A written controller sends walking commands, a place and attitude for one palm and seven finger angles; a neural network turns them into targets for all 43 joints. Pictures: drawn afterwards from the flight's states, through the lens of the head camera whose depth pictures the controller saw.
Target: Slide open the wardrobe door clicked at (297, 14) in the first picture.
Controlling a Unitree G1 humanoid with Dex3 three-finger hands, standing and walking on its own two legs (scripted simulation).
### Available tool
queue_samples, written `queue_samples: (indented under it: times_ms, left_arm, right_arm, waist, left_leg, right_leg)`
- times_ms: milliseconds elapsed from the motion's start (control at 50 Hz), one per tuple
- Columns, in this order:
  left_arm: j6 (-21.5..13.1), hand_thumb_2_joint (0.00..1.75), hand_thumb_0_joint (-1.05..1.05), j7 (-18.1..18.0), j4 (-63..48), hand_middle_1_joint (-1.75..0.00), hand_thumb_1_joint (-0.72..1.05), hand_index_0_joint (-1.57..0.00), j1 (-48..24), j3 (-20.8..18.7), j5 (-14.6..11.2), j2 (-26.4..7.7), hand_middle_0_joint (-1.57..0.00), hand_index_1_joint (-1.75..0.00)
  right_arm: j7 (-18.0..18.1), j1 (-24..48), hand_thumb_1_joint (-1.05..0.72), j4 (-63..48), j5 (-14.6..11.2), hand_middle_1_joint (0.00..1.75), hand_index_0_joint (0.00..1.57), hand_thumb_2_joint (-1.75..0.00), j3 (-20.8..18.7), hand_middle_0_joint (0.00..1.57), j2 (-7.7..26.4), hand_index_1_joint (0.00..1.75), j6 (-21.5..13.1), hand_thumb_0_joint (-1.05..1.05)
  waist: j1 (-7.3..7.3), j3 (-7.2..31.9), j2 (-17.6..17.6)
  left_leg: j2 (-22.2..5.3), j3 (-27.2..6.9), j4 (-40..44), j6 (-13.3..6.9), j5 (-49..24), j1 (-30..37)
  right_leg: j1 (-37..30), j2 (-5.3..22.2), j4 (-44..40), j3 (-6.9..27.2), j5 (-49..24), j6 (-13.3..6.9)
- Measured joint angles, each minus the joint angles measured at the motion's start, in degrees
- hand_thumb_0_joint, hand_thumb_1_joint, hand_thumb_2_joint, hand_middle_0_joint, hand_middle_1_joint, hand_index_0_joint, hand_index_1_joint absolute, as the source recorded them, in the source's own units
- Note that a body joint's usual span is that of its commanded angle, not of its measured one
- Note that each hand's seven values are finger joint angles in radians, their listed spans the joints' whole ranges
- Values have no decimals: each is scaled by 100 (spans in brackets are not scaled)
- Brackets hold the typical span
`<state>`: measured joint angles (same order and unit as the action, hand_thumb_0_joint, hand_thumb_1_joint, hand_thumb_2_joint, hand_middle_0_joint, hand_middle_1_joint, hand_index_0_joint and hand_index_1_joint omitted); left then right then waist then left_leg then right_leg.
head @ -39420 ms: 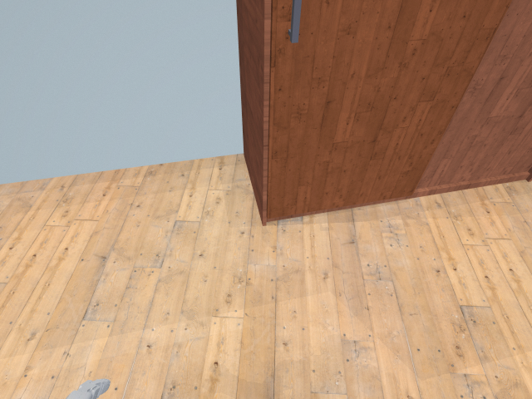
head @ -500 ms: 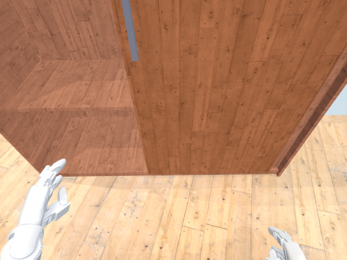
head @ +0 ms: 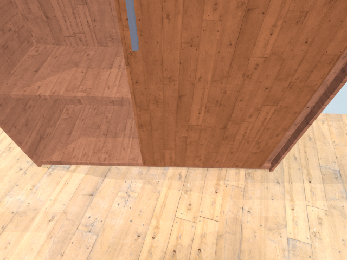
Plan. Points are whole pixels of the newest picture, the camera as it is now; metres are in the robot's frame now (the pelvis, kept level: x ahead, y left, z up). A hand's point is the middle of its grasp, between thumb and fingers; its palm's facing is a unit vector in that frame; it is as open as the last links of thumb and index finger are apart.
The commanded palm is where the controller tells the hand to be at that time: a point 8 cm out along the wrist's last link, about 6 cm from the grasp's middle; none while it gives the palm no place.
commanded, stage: let the arm hang, fingers relaxed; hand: left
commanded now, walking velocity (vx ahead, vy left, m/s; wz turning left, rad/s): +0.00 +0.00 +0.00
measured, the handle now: (132, 10) +0.71 +0.17 +0.22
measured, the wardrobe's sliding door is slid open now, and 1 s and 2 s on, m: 0.67 0.67 0.67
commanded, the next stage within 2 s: look to check the result in 0.50 s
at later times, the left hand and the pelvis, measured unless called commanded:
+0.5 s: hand out of the picture +0.07 +0.20 -0.17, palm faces -0.04 -0.97 -0.22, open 7.4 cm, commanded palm none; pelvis +0.01 +0.00 +0.01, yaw -1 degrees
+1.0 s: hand out of the picture +0.10 +0.24 -0.15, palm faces -0.03 -0.95 -0.32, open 7.4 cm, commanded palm none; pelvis +0.03 -0.01 +0.01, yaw -1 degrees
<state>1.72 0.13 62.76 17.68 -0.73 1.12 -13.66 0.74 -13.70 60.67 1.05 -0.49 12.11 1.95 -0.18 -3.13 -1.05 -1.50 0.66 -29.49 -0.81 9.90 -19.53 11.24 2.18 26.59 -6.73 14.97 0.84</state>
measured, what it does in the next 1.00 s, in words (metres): stands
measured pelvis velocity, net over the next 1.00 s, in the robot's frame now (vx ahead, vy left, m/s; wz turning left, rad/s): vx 0.03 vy -0.01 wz -0.02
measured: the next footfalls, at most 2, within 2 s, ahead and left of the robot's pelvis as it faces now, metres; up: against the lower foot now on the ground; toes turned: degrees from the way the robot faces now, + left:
none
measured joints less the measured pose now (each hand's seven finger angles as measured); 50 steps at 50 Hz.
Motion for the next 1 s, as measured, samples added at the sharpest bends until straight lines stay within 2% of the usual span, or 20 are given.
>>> queue_samples:
  times_ms: [180,520,760,1000]
  left_arm:
    - [-109,89,1,-40,137,-30,91,-20,-341,-23,-4,-71,-20,-30]
    - [-205,89,0,3,95,-30,91,-20,-816,26,-12,71,-20,-30]
    - [-205,89,0,20,223,-30,91,-20,-813,-29,-20,-187,-20,-30]
    - [-237,89,0,22,221,-30,91,-20,-974,-35,-25,-449,-20,-30]
  right_arm:
    - [-13,196,-91,187,-5,30,20,-90,1,21,-35,30,-93,0]
    - [-9,449,-91,386,-13,30,20,-90,-9,21,143,30,-181,0]
    - [-4,602,-91,428,-30,30,20,-90,-23,21,347,30,-202,0]
    - [-23,872,-91,386,-41,30,20,-90,-6,21,571,30,-223,0]
  waist:
    - [20,136,-86]
    - [91,68,109]
    - [58,-20,81]
    - [20,70,66]
  left_leg:
    - [64,137,290,-38,-80,259]
    - [87,198,629,-25,-156,532]
    - [75,190,765,0,-147,652]
    - [69,184,927,38,-145,855]
  right_leg:
    - [-146,72,-145,122,-48,56]
    - [-378,82,-450,172,-127,74]
    - [-531,57,-658,160,-153,57]
    - [-741,39,-840,150,-158,35]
